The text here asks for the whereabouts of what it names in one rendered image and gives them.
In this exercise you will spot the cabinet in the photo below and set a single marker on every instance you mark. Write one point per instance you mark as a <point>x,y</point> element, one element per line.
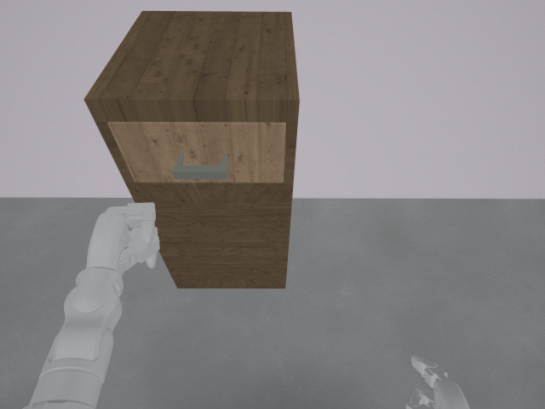
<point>209,66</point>

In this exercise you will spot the handle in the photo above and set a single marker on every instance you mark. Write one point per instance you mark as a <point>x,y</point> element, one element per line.
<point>181,171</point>

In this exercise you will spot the left robot forearm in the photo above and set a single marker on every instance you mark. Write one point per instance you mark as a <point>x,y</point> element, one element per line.
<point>76,366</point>

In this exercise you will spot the drawer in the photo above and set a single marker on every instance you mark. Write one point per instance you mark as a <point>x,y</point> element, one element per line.
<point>255,150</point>

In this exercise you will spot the right robot hand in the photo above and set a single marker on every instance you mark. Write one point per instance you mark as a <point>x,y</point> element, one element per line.
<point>447,394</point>

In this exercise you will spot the left robot hand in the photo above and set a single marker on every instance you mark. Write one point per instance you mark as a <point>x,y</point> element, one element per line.
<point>111,236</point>

